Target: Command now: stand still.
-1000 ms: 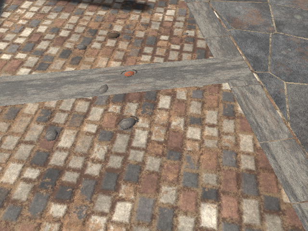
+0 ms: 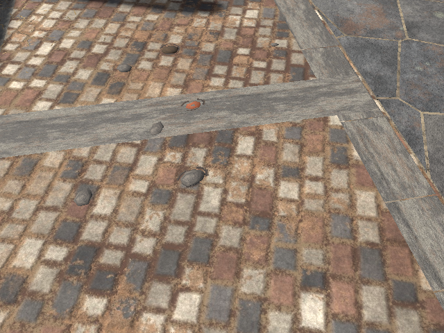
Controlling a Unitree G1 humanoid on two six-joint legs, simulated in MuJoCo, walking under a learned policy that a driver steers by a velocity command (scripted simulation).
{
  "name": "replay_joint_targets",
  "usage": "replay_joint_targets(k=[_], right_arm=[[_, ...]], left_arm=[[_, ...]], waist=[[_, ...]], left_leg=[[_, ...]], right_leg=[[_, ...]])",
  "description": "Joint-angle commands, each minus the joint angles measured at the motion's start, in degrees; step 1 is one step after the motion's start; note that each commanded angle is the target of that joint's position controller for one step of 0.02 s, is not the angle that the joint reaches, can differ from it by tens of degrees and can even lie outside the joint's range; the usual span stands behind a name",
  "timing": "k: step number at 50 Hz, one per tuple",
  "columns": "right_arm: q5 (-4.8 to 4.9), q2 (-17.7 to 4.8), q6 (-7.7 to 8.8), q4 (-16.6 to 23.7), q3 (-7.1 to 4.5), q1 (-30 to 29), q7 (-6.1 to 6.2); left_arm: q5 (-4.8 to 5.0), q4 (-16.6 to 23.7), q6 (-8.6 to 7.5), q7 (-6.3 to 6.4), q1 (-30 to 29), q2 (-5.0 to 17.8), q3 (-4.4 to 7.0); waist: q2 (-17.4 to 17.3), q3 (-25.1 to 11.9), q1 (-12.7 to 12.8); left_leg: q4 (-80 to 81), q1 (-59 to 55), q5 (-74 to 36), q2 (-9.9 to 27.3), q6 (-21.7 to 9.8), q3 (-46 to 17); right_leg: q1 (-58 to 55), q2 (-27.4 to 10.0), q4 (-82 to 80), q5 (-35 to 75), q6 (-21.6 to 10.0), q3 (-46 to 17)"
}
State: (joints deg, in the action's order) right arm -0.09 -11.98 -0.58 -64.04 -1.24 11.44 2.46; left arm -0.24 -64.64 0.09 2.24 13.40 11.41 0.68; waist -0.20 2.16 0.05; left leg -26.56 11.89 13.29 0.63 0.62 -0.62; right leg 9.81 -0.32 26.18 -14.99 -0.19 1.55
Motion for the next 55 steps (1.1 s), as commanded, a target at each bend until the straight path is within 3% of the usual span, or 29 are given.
replay_joint_targets(k=[1,10,11,13,15,17,19,21,22,23,24,25,26,27,28,30,31,36,41,44,45,46,47,48,49,50,51,53,55], right_arm=[[0.02,-5.61,0.38,1.19,-0.77,1.72,0.19],[0.11,-4.87,0.44,0.82,-0.57,3.5,0.27],[0.09,-4.22,0.38,0.24,-0.42,4.62,0.3],[0.67,-5.01,0.35,0.41,-0.87,4.91,0.57],[0.63,-4.37,1.37,1.95,-0.86,3.02,0.35],[0.84,-2.0,3.18,3.2,-0.48,1.82,-0.63],[1.45,-2.46,4.41,4.11,-0.78,1.11,-1.58],[2.01,-1.84,5.23,3.22,-0.86,5.32,-1.96],[1.74,-2.3,5.4,1.05,-1.41,9.61,-1.9],[1.24,-3.73,5.28,-0.9,-2.17,14.31,-1.82],[1.09,-7.55,5.29,-2.25,-3.35,22.55,-1.58],[1.03,-13.34,5.96,-2.47,-4.28,28.43,-2.37],[0.33,-9.69,6.98,-1.64,-2.92,24.24,-2.45],[0.48,-6.82,7.62,0.09,-2.1,19.45,-2.56],[0.54,-6.06,7.77,1.34,-1.63,16.12,-2.98],[0.28,-3.99,7.12,2.2,-0.73,14.61,-3.29],[0.03,-3.29,6.66,1.97,-0.45,16.19,-3.05],[-0.3,-6.75,5.74,3.05,-0.71,18.15,-1.24],[0.96,-8.12,5.76,2.22,-1.76,20.56,-0.89],[0.56,-9.86,4.95,2.96,-2.71,18.17,-0.85],[0.26,-9.66,4.38,3.41,-2.69,17.03,-0.89],[-0.12,-9.06,4.27,4.52,-2.27,15.82,-1.12],[-0.27,-2.08,5.11,5.6,-0.51,21.84,-1.96],[0.88,-0.25,7.03,4.87,0.17,21.9,-2.56],[2.62,-5.25,8.28,7.05,-1.32,15.88,-2.76],[3.41,-6.99,8.75,8.46,-1.69,11.21,-2.44],[3.03,-6.98,8.49,8.71,-2.18,9.2,-1.76],[2.31,-4.83,6.26,7.92,-2.84,11.94,-1.09],[2.35,-3.06,4.66,8.2,-2.88,12.17,-0.91]], left_arm=[[0.03,0.91,-0.36,0.17,2.65,5.48,0.74],[0.12,0.66,-0.43,0.22,4.49,4.75,0.59],[0.13,0.09,-0.37,0.28,5.68,4.23,0.49],[0.9,0.42,-0.11,0.68,6.04,6.36,1.32],[1.35,1.09,-0.73,0.7,7.55,7.93,1.98],[1.77,0.82,-1.86,0.38,10.6,10.93,3.31],[1.48,2.06,-2.65,0.11,8.88,10.33,3.46],[2.46,4.33,-2.98,-0.35,3.07,10.02,3.39],[2.73,5.13,-2.83,-0.6,1.29,9.7,3.36],[2.61,5.85,-2.99,-0.74,0.43,9.05,3.21],[1.69,6.86,-3.6,-1.24,-0.87,5.59,2.22],[1.84,9.21,-4.82,-1.12,-1.28,3.17,1.74],[2.83,9.4,-5.64,-1.32,-2.06,4.92,2.13],[3.33,9.44,-6.26,-1.93,-2.03,5.2,2.11],[2.88,8.98,-6.66,-2.2,-1.67,5.59,2.33],[1.8,9.11,-6.9,-2.53,-3.15,7.35,3.34],[1.75,9.04,-6.63,-2.87,-3.24,6.51,3.36],[1.57,14.26,-5.76,-3.56,-16.09,2.36,1.66],[2.17,17.74,-5.86,-4.77,-22.46,4.57,1.47],[2.04,16.84,-6.26,-5.0,-15.34,8.45,3.29],[2.21,14.1,-6.11,-4.68,-6.13,10.72,4.7],[2.18,11.35,-5.72,-4.13,4.0,13.3,5.95],[0.47,9.8,-5.27,-3.61,12.59,18.5,7.19],[0.38,9.24,-5.14,-3.77,12.26,15.89,6.02],[1.08,9.85,-5.59,-3.94,5.96,12.3,4.91],[1.14,11.29,-5.97,-3.94,0.15,9.36,4.05],[0.56,11.71,-6.59,-4.31,-3.93,7.43,3.44],[-0.35,10.74,-7.36,-4.74,-6.05,4.69,2.7],[-0.39,9.21,-7.63,-4.32,-4.09,5.59,2.92]], waist=[[0.2,0.49,0.02],[0.16,0.68,0.04],[0.34,-0.71,0.07],[1.97,1.72,0.31],[4.36,5.87,1.36],[10.6,5.78,2.23],[9.3,7.17,1.09],[8.58,7.45,-2.87],[6.73,6.46,-4.64],[3.18,4.79,-5.82],[-9.13,0.77,-8.34],[-20.29,-1.2,-8.98],[-11.63,2.16,-6.09],[-6.78,4.8,-4.0],[-4.31,4.74,-2.67],[-3.75,4.5,-1.73],[-4.73,3.64,-1.82],[-3.88,5.86,-3.75],[-5.22,7.39,-3.35],[-7.66,0.28,2.11],[-8.09,-5.2,6.71],[-7.28,-11.21,11.12],[6.28,-21.52,8.71],[12.84,-26.7,7.94],[10.64,-16.46,6.8],[5.87,-9.54,5.01],[1.15,-5.86,2.64],[3.38,-3.6,-1.14],[4.38,-1.19,-1.96]], left_leg=[[4.28,0.07,-5.35,0.86,-1.27,-0.64],[4.13,0.32,-5.81,0.8,-1.33,-0.63],[4.01,-0.24,-0.58,0.08,-1.38,0.15],[0.53,3.92,16.88,-2.24,-2.37,2.35],[-3.73,10.87,21.65,-2.11,-3.4,2.39],[-15.27,15.08,12.35,-1.6,-3.27,4.54],[-20.33,15.86,13.69,1.38,-4.92,2.11],[-7.17,6.47,12.59,1.62,-6.75,2.97],[-0.78,-3.03,7.09,-1.26,-6.24,5.56],[0.93,-10.1,3.74,-1.04,-5.56,3.46],[7.9,-18.48,7.99,9.27,-8.17,-12.11],[17.14,-23.1,15.26,20.97,-16.11,-36.53],[17.43,-19.61,18.32,23.44,-17.86,-39.83],[16.87,-18.27,16.3,21.39,-15.99,-33.31],[17.19,-17.14,11.32,18.36,-13.76,-26.24],[17.63,-15.22,-4.67,14.13,-10.35,-15.35],[17.61,-14.83,-10.53,12.61,-9.81,-11.66],[20.5,-8.3,-17.06,9.93,-10.18,-4.06],[20.76,-12.76,-20.08,13.0,-10.01,-2.2],[9.6,-18.5,-46.19,14.05,-8.04,-0.29],[-0.85,-16.88,-53.36,12.28,-6.77,1.41],[-14.7,-6.69,-46.23,10.18,-5.01,2.12],[-38.9,15.57,-17.31,0.69,-1.45,3.02],[-52.1,23.56,17.39,-4.63,-1.54,-5.76],[-56.29,29.56,15.55,-0.69,-3.04,-7.35],[-54.83,29.34,10.45,2.62,-4.02,-5.62],[-50.88,26.03,5.95,5.29,-4.3,-4.71],[-45.72,18.75,2.64,7.95,-4.81,-5.46],[-42.83,18.63,1.84,8.38,-4.69,-5.34]], right_leg=[[2.52,-1.45,-5.48,3.96,-0.82,-1.57],[2.72,-1.38,-5.34,4.56,-0.9,-1.49],[2.17,-0.91,-5.66,-0.97,-1.07,-1.05],[4.7,-1.01,-5.86,-19.64,-3.18,-2.35],[6.54,-5.83,-9.23,-30.69,-6.54,-9.37],[3.4,-15.55,-15.47,-34.2,-11.76,-22.49],[5.78,-19.16,-17.65,-31.03,-13.55,-26.66],[10.5,-15.39,-14.74,-25.23,-10.08,-19.25],[14.55,-11.03,-10.78,-20.85,-8.15,-13.46],[17.97,-7.32,-3.38,-14.56,-6.44,-8.67],[24.7,-1.68,16.66,-8.03,-3.18,-0.63],[36.15,3.54,31.91,-16.13,-2.15,0.49],[40.53,-0.39,42.64,-15.67,-3.28,-5.22],[43.73,-2.91,45.99,-9.39,-4.56,-6.63],[43.38,-4.77,45.19,-3.9,-5.08,-5.71],[39.91,-6.76,39.01,2.65,-4.68,-4.16],[38.02,-6.62,36.97,4.1,-4.03,-2.85],[32.07,-3.9,16.99,13.23,-1.23,1.39],[27.17,-2.28,6.24,16.02,-3.37,1.52],[15.55,1.34,5.47,12.04,-6.35,3.1],[4.26,3.23,5.4,11.58,-7.88,4.14],[-12.22,-0.98,6.48,11.02,-10.19,-0.65],[-34.41,-17.09,3.24,-1.49,-18.99,-27.37],[-36.12,-23.15,-9.36,-7.46,-22.19,-48.06],[-28.2,-20.3,-11.07,-8.58,-18.54,-40.93],[-17.58,-18.86,-11.95,-3.41,-16.05,-30.33],[-8.03,-16.97,-13.72,2.49,-14.16,-23.2],[1.8,-13.44,-16.88,6.18,-11.85,-13.72],[5.79,-12.67,-19.59,7.69,-12.08,-8.81]])
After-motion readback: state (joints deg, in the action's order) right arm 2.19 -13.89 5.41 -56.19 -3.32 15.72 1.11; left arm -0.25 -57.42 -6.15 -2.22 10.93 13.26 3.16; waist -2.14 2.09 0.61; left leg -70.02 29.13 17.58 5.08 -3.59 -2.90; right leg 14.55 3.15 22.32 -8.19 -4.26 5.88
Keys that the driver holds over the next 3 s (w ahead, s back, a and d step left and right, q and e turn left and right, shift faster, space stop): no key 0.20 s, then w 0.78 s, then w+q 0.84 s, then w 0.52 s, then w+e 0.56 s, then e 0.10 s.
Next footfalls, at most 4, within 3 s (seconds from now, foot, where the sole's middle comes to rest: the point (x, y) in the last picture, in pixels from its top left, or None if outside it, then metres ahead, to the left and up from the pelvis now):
0.92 right None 0.45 -0.10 -0.78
1.48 left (181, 264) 0.74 0.17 -0.78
1.96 right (209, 184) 1.08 0.08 -0.78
2.48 left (121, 161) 1.20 0.44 -0.78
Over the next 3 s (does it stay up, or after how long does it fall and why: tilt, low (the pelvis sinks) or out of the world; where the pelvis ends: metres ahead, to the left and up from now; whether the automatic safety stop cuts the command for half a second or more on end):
stays up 1.36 0.35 -0.02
